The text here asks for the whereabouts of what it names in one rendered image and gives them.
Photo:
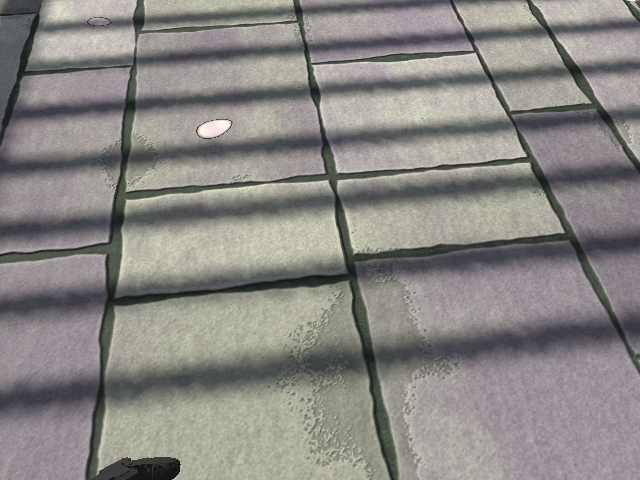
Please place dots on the left robot hand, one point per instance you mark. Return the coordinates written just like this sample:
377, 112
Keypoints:
157, 468

